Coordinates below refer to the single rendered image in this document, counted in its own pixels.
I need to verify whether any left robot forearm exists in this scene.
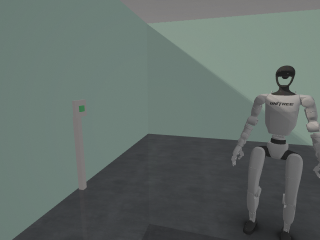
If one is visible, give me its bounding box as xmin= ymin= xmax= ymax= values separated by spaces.
xmin=310 ymin=123 xmax=320 ymax=161

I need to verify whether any panel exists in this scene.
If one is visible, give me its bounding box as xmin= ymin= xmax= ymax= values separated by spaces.
xmin=72 ymin=99 xmax=87 ymax=190

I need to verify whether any right robot foot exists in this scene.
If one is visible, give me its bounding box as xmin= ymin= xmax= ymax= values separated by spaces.
xmin=243 ymin=218 xmax=258 ymax=235

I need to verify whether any left robot upper arm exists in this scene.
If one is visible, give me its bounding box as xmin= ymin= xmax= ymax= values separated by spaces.
xmin=299 ymin=94 xmax=320 ymax=133

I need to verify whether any right robot hand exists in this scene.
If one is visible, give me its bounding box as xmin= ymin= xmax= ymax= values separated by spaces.
xmin=231 ymin=145 xmax=244 ymax=166

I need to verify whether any right robot upper arm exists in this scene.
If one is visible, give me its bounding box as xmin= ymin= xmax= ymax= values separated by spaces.
xmin=247 ymin=93 xmax=269 ymax=126

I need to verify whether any right robot forearm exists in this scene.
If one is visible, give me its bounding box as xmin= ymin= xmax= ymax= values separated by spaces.
xmin=237 ymin=116 xmax=253 ymax=147

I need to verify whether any right robot thigh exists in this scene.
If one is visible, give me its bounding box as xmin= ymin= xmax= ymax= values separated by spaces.
xmin=248 ymin=146 xmax=267 ymax=198

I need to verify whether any button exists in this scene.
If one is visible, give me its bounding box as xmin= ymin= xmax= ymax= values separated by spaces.
xmin=79 ymin=105 xmax=85 ymax=112

